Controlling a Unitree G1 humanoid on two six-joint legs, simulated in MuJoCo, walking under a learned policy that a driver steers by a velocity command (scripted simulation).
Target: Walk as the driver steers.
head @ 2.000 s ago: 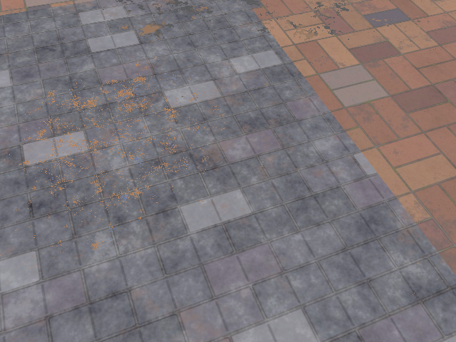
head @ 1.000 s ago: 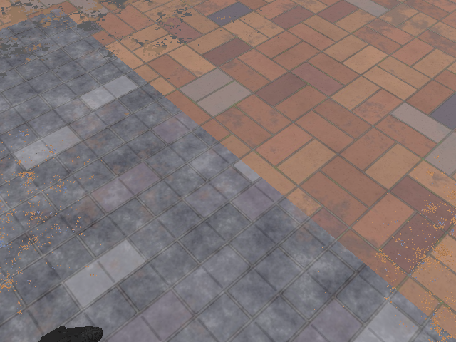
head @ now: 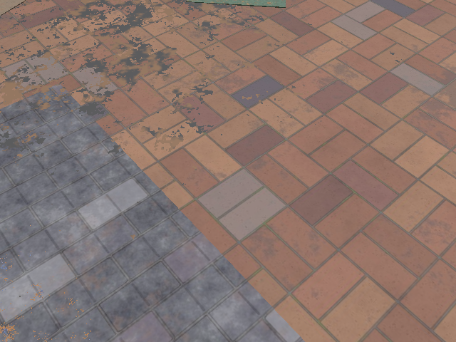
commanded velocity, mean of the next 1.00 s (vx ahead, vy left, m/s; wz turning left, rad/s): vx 0.50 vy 0.00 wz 0.39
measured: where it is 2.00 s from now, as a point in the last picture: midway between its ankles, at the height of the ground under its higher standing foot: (116, 188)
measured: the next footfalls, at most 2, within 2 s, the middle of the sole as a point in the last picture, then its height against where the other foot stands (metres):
right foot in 0.16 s outside the picture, level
left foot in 0.70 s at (176, 328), level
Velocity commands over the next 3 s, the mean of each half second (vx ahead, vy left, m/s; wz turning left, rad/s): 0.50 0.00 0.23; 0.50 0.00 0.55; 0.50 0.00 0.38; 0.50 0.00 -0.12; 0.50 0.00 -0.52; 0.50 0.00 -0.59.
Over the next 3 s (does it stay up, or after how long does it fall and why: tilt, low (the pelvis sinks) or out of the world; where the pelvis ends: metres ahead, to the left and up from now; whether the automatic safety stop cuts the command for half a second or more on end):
stays up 1.52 0.54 0.00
